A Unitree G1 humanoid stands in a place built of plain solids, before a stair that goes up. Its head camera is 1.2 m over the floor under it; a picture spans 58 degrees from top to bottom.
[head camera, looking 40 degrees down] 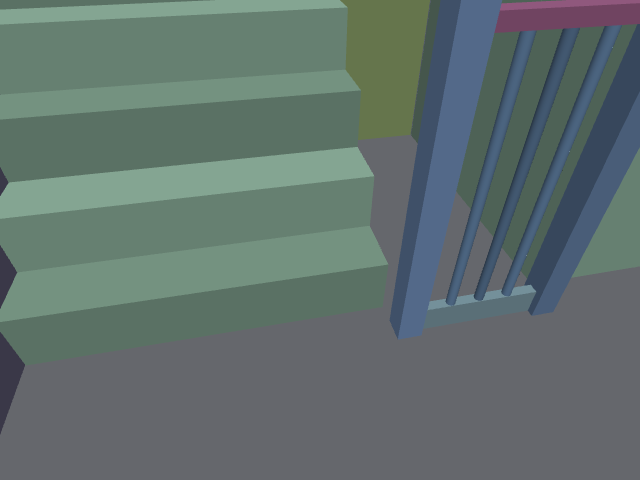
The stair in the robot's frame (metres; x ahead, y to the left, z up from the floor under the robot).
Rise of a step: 0.21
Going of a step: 0.21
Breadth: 1.20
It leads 12 degrees to the left of straight ahead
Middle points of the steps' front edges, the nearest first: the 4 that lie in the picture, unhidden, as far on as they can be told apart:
0.93 0.36 0.21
1.14 0.40 0.43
1.34 0.45 0.64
1.55 0.49 0.85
